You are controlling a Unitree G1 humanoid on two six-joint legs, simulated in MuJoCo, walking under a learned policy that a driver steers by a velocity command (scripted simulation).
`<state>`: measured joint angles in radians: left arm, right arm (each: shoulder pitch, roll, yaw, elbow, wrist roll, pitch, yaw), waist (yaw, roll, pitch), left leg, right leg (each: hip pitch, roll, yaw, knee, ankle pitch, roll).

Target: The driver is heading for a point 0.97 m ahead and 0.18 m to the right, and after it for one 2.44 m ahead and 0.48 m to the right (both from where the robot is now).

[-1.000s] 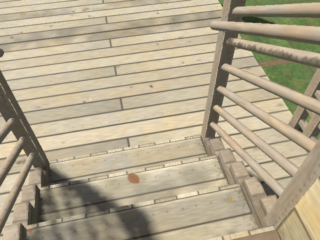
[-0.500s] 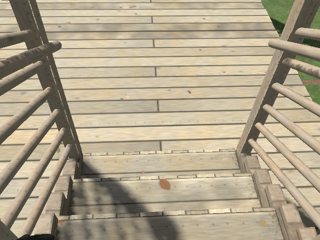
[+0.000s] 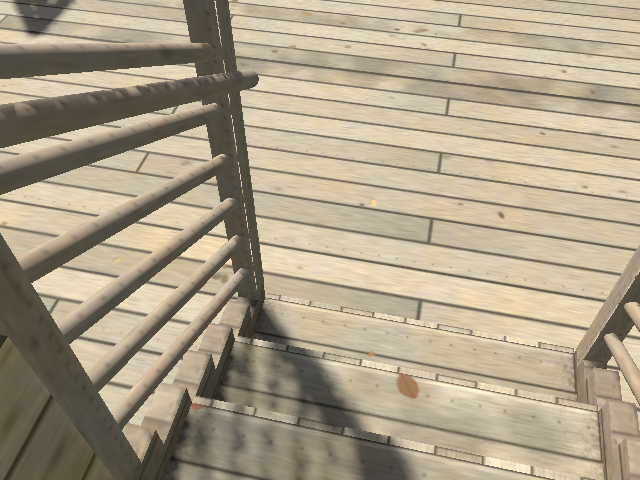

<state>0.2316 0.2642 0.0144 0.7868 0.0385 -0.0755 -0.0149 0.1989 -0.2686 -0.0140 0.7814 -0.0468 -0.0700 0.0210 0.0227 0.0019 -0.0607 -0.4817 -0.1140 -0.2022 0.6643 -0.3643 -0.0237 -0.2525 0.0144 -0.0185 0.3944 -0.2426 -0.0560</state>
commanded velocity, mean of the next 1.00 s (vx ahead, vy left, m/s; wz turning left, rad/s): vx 0.42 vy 0.00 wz -0.31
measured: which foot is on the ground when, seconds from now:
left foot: up 0.00-0.34, down 0.36-0.84, up 0.86-1.00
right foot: down 0.00-0.38, up 0.40-0.82, down 0.84-1.00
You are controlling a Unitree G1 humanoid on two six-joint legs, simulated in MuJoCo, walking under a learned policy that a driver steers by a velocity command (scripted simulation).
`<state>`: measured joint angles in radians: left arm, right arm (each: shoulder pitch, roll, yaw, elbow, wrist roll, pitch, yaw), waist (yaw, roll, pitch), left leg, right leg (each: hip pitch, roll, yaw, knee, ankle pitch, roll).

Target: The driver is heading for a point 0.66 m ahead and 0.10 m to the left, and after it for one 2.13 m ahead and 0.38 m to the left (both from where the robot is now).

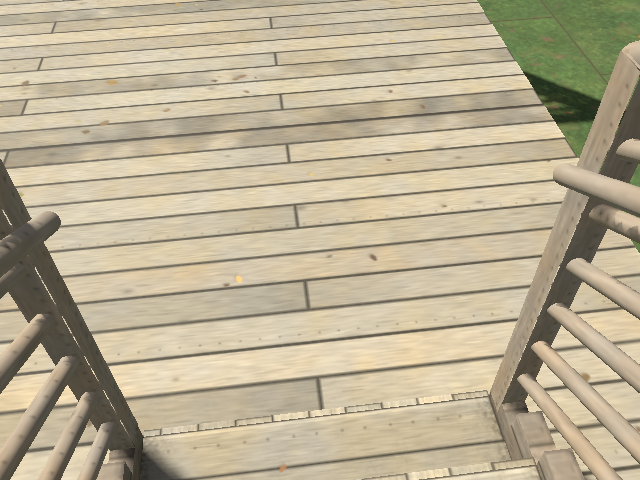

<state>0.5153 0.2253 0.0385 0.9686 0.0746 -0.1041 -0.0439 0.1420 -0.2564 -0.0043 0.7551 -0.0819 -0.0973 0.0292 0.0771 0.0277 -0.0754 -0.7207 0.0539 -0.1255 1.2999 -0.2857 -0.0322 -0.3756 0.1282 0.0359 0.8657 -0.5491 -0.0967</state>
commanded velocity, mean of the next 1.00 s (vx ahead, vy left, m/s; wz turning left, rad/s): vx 0.17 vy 0.00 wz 0.21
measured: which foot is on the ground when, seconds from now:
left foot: up 0.00-0.20, down 0.22-0.54, up 0.56-0.84, down 0.86-1.00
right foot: down 0.00-0.22, up 0.24-0.48, down 0.50-0.86, up 0.88-1.00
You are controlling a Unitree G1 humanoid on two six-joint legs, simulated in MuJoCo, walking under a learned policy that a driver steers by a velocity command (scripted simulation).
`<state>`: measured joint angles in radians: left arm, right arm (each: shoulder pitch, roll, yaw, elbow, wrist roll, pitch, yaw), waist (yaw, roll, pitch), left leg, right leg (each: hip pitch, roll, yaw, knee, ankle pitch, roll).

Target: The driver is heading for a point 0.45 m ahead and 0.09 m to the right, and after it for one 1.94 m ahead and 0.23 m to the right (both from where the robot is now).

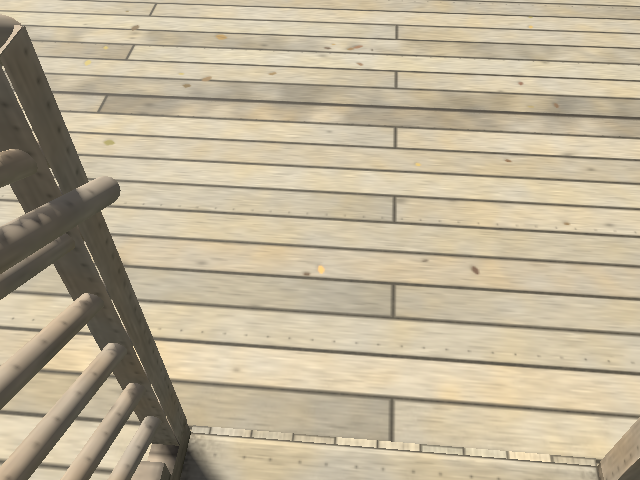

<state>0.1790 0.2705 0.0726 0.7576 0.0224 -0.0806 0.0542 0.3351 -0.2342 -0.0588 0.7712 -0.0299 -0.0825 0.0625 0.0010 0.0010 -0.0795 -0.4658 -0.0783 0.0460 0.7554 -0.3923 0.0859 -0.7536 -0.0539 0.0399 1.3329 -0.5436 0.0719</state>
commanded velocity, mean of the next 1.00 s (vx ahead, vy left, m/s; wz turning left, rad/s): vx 0.17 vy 0.00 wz -0.13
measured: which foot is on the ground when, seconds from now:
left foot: down 0.00-0.56, up 0.58-1.00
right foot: up 0.00-0.16, down 0.18-1.00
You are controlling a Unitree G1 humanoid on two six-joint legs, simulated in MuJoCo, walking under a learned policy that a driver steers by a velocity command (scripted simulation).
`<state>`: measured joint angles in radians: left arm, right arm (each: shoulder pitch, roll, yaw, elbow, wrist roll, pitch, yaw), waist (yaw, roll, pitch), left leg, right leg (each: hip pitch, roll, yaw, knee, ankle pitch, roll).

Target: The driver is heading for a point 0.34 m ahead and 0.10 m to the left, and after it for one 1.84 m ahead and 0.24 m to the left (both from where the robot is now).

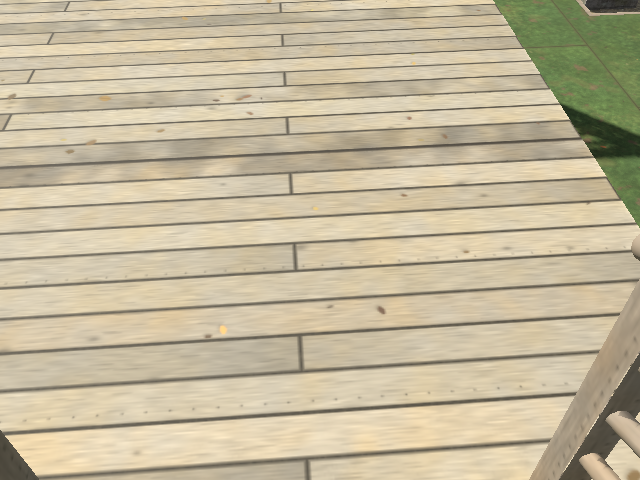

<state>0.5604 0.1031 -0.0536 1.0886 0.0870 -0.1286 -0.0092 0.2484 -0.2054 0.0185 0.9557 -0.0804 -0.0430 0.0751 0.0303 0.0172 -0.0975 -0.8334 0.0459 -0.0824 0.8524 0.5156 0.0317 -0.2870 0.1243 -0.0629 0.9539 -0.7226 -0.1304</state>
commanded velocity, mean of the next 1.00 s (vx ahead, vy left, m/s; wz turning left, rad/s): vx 0.35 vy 0.00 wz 0.20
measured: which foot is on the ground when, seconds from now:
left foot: up 0.00-0.18, down 0.20-0.60, up 0.62-0.96, down 0.98-1.00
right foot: down 0.00-0.20, up 0.22-0.56, down 0.58-1.00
